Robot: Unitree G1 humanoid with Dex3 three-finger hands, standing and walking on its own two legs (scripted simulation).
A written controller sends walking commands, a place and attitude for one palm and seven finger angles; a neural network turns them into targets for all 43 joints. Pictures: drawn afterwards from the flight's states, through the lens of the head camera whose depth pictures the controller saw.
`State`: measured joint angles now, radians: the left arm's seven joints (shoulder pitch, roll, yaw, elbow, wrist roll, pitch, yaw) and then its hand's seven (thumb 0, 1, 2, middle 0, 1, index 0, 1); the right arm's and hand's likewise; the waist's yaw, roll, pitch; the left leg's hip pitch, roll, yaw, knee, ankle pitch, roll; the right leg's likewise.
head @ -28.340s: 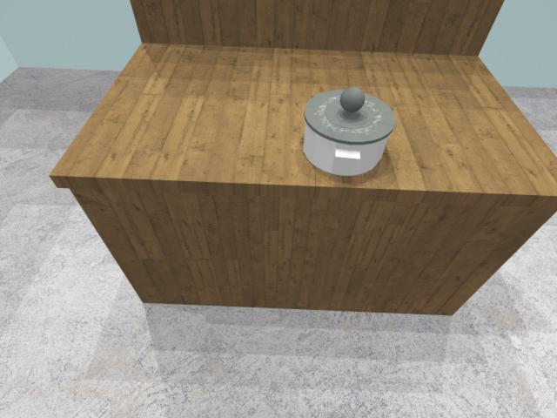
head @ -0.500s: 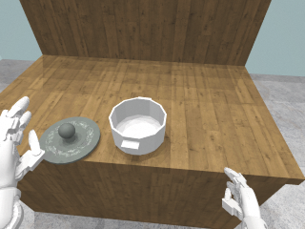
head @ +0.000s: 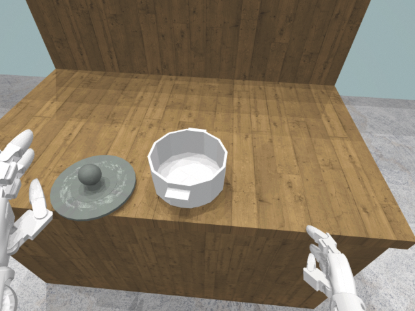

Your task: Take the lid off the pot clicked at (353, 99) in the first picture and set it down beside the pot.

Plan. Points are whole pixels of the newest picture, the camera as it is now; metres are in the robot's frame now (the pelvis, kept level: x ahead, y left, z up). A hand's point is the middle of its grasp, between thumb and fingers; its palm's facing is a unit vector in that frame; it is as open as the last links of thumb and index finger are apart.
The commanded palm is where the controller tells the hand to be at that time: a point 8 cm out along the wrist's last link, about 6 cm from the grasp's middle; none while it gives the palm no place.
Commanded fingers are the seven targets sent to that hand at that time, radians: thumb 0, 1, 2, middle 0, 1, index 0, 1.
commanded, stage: step back with the hand held close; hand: left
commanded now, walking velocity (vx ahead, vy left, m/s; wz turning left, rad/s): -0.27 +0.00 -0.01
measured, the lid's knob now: (89, 174) +0.41 +0.33 +0.00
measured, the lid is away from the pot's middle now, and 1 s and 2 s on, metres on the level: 0.24 0.24 0.24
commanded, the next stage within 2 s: none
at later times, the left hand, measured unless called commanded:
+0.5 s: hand (20, 260) +0.14 +0.25 +0.16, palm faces +0.36 -0.84 -0.41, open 7.4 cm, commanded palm +0.07 +0.30 +0.18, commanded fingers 0.00 0.90 0.90 -0.20 -0.30 -0.20 -0.30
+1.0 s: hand (11, 278) +0.12 +0.25 +0.16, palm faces +0.36 -0.82 -0.44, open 7.4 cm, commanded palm +0.05 +0.30 +0.18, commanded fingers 0.00 0.90 0.90 -0.20 -0.30 -0.20 -0.30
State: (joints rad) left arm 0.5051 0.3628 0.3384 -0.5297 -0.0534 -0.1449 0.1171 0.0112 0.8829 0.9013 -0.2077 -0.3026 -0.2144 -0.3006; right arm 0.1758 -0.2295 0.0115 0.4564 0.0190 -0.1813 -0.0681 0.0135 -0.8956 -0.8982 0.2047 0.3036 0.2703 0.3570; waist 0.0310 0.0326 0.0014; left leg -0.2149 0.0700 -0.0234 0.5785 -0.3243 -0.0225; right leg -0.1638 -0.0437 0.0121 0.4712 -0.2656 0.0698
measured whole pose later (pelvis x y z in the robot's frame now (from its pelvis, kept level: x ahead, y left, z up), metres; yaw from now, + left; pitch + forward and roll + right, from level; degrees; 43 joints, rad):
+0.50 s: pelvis -0.05 +0.02 -0.01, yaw +1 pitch +0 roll -3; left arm 0.59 0.39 0.37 -0.68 -0.05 -0.20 0.12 0.01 0.88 0.90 -0.21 -0.30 -0.21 -0.30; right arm 0.17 -0.19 0.01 0.52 0.03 -0.07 -0.05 0.01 -0.90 -0.90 0.20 0.30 0.18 0.29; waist 0.03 -0.01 0.05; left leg -0.43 0.06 -0.04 0.72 -0.30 -0.01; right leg -0.35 -0.06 -0.03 0.57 -0.22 0.08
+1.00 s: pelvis -0.08 +0.02 -0.02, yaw +0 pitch +0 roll -2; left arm 0.59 0.41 0.40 -0.65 -0.02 -0.27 0.16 0.01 0.88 0.90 -0.21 -0.30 -0.22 -0.30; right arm 0.20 -0.18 -0.01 0.59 0.02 -0.12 -0.06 0.01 -0.90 -0.90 0.20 0.30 0.20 0.30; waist -0.01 -0.03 0.04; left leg -0.49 0.06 -0.01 0.75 -0.27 -0.01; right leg -0.44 -0.06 -0.01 0.63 -0.20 0.08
